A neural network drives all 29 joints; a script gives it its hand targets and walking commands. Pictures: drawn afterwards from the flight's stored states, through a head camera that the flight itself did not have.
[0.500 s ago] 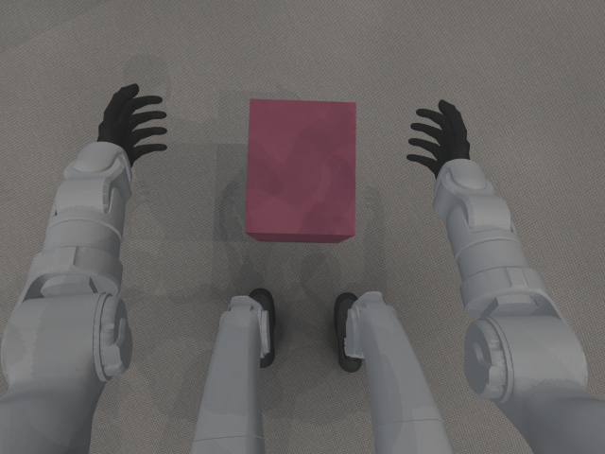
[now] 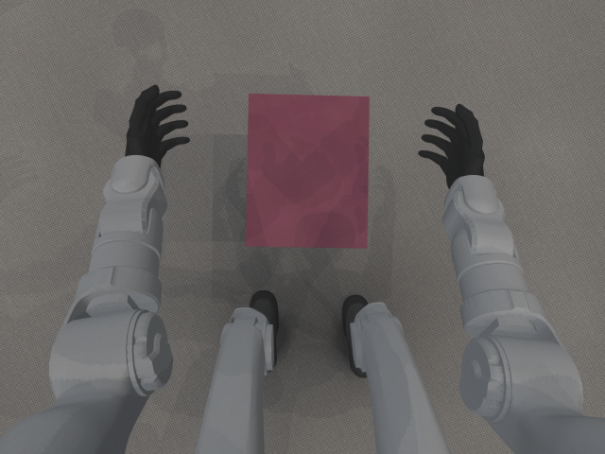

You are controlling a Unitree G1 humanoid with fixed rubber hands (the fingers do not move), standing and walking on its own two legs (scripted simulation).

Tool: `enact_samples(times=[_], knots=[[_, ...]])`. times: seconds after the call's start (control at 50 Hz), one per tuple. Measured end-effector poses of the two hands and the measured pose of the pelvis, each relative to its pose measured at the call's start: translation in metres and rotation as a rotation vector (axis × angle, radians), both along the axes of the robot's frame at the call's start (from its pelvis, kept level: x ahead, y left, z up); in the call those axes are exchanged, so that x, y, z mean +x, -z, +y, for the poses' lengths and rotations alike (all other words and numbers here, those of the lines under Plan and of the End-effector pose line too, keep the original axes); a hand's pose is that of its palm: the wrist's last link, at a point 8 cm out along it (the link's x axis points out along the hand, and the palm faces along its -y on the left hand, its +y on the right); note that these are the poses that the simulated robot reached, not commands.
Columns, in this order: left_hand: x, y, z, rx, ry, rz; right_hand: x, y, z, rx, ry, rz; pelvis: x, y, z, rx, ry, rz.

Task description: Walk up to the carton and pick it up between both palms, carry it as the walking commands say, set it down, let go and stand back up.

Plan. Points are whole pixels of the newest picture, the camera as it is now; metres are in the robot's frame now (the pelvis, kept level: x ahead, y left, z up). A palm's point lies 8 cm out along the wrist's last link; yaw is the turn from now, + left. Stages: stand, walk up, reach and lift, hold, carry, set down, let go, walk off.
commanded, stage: reach and lift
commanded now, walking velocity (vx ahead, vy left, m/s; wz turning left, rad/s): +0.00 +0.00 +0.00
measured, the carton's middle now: (305, 181) +0.46 -0.01 -0.48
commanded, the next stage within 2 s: none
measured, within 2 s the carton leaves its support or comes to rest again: neither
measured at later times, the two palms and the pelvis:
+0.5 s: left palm (182, 172) +0.46 +0.21 -0.30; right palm (412, 177) +0.44 -0.19 -0.31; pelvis -0.07 -0.01 -0.16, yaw +0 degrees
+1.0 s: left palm (206, 188) +0.45 +0.21 -0.46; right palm (400, 182) +0.45 -0.20 -0.44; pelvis -0.07 +0.00 -0.25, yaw -1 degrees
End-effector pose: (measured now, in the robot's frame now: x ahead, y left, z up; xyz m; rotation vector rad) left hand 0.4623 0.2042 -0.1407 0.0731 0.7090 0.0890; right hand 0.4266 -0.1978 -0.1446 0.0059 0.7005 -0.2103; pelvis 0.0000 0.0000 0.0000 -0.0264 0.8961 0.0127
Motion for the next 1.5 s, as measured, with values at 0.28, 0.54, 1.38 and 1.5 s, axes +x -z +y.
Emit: enact_samples(times=[0.28,0.54,1.38,1.5], knots=[[-0.006,0.103,-0.002,0.015,0.003,-0.041,0.014,0.105,0.013,-0.005,-0.048,-0.018,-0.042,0.099,-0.017,0.016,0.008,-0.067],[0.003,0.168,0.003,0.032,-0.011,-0.017,0.014,0.178,0.013,-0.001,-0.022,0.005,-0.068,0.169,-0.011,0.002,0.012,-0.175],[-0.003,0.273,-0.004,0.015,-0.066,0.033,0.018,0.272,0.022,-0.009,-0.065,0.033,-0.065,0.253,-0.015,0.011,0.035,-0.295],[-0.003,0.275,-0.019,-0.023,-0.026,0.019,0.018,0.275,0.034,0.005,-0.086,0.05,-0.068,0.25,-0.013,0.004,0.033,-0.268]])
